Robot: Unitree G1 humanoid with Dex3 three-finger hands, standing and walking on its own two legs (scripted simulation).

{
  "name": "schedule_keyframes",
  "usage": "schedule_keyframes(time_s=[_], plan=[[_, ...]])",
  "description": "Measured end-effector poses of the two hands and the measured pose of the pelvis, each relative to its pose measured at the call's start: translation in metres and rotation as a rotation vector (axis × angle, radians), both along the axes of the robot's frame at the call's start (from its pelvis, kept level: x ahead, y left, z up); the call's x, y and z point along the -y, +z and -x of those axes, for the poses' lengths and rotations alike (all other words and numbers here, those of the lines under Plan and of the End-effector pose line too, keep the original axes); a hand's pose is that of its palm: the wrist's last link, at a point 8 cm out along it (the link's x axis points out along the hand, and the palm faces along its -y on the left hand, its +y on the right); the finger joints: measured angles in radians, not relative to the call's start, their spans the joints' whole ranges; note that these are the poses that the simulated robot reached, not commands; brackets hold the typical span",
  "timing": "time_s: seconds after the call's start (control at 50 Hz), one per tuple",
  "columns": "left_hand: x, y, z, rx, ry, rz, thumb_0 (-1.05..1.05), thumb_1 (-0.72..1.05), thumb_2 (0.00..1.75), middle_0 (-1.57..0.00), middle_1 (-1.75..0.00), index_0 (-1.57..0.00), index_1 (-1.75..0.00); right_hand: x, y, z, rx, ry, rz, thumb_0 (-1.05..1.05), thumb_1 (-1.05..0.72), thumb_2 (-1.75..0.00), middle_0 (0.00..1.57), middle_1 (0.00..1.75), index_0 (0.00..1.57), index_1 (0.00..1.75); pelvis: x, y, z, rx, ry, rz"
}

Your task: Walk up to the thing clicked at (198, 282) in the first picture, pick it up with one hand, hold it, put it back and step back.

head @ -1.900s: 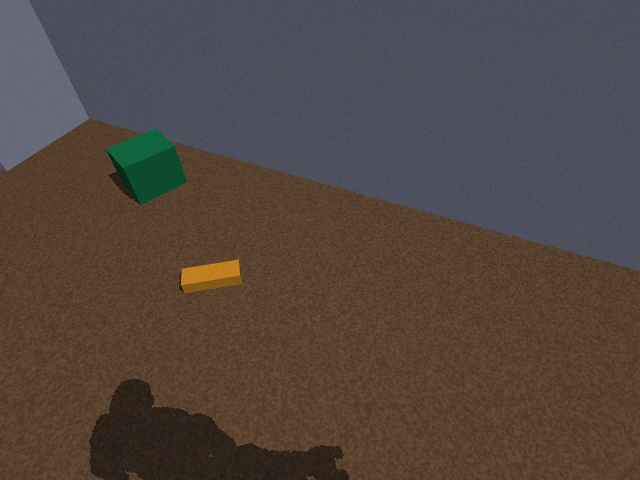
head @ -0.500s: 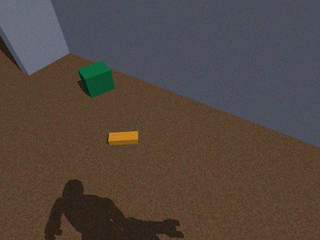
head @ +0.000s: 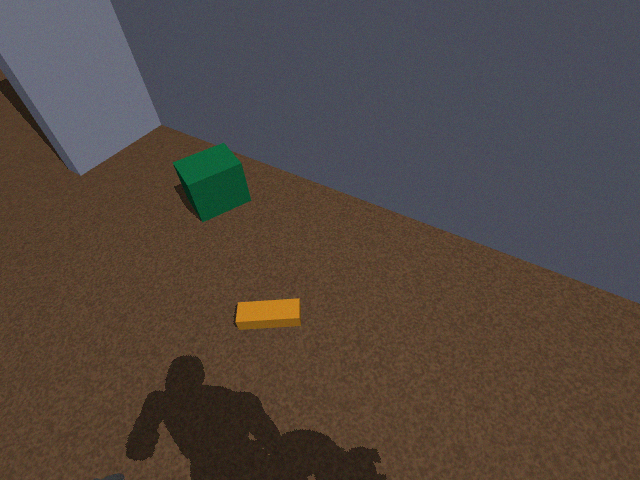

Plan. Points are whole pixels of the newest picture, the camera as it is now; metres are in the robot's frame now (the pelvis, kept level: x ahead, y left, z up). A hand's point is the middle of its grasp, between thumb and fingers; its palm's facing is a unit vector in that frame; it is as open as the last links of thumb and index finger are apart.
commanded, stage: walk up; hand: left
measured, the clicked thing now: (269, 314) +0.80 +0.25 -0.73
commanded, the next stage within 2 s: none
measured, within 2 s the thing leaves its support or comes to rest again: neither
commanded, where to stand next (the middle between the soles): +0.40 +0.03 m, yaw -1 degrees
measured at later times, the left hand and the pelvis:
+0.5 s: hand (127, 447) +0.22 +0.32 -0.14, palm faces -0.05 -0.94 -0.34, open 7.4 cm; pelvis +0.19 +0.04 +0.01, yaw +0 degrees
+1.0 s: hand (179, 330) +0.40 +0.28 -0.13, palm faces -0.04 -0.91 -0.41, open 7.4 cm; pelvis +0.31 +0.01 +0.00, yaw +0 degrees
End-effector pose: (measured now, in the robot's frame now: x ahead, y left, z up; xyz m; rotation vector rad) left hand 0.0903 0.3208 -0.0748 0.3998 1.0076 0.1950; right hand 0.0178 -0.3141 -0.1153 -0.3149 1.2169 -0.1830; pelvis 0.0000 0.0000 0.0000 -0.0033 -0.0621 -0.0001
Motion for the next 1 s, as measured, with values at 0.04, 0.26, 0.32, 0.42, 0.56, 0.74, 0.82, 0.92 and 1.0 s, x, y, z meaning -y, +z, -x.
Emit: schedule_keyframes(time_s=[0.04,0.26,0.32,0.42,0.56,0.74,0.82,0.92,1.0], plan=[[0.003,0.004,-0.001,-0.010,0.025,0.009,0.00,0.90,0.89,-0.21,-0.30,-0.21,-0.30,0.001,0.004,-0.033,0.030,0.030,0.000,0.01,-0.90,-0.90,0.21,0.30,0.20,0.30,-0.001,0.005,-0.014,0.002,0.007,0.004],[-0.023,-0.013,-0.014,-0.154,0.103,0.049,0.00,0.90,0.89,-0.21,-0.30,-0.21,-0.30,-0.019,0.040,-0.187,0.134,0.158,0.045,0.01,-0.90,-0.90,0.21,0.30,0.20,0.30,-0.022,0.011,-0.099,-0.022,0.032,0.016],[-0.039,-0.032,-0.032,-0.186,0.104,0.055,0.00,0.90,0.89,-0.21,-0.30,-0.21,-0.30,-0.029,0.040,-0.220,0.184,0.169,0.084,0.00,-0.90,-0.90,0.21,0.30,0.20,0.30,-0.037,-0.003,-0.126,-0.018,0.030,0.002],[-0.046,-0.039,-0.080,-0.211,0.078,0.064,0.01,0.90,0.89,-0.21,-0.30,-0.20,-0.30,-0.043,0.049,-0.242,0.214,0.117,0.084,0.00,-0.90,-0.90,0.21,0.30,0.20,0.30,-0.045,0.001,-0.159,-0.007,0.017,-0.007],[-0.043,-0.022,-0.154,-0.173,0.027,0.065,0.01,0.90,0.89,-0.21,-0.30,-0.20,-0.30,-0.041,0.049,-0.248,0.147,0.076,0.064,0.00,-0.90,-0.90,0.21,0.30,0.20,0.30,-0.041,0.013,-0.206,-0.009,0.001,-0.017],[-0.018,-0.005,-0.254,-0.061,-0.008,-0.019,0.00,0.90,0.90,-0.21,-0.30,-0.21,-0.30,-0.003,0.007,-0.275,0.043,0.011,0.033,0.01,-0.90,-0.90,0.21,0.30,0.20,0.30,-0.011,-0.003,-0.270,-0.008,0.002,-0.009],[-0.003,0.004,-0.278,-0.027,-0.002,-0.017,0.00,0.90,0.89,-0.21,-0.30,-0.21,-0.30,-0.003,0.002,-0.303,0.022,0.019,0.017,0.01,-0.90,-0.90,0.21,0.30,0.20,0.30,-0.007,0.002,-0.286,-0.006,0.006,-0.019],[0.002,0.004,-0.294,-0.041,-0.009,-0.014,0.00,0.90,0.89,-0.21,-0.30,-0.21,-0.30,-0.009,0.005,-0.336,0.038,0.041,0.007,0.01,-0.90,-0.90,0.21,0.30,0.20,0.30,-0.008,0.006,-0.303,-0.016,0.004,-0.015],[-0.004,-0.014,-0.303,-0.063,0.006,0.005,0.00,0.90,0.89,-0.21,-0.30,-0.21,-0.30,-0.014,0.004,-0.353,0.042,0.036,0.030,0.00,-0.90,-0.90,0.21,0.30,0.20,0.30,-0.014,-0.001,-0.313,-0.013,0.002,-0.008]])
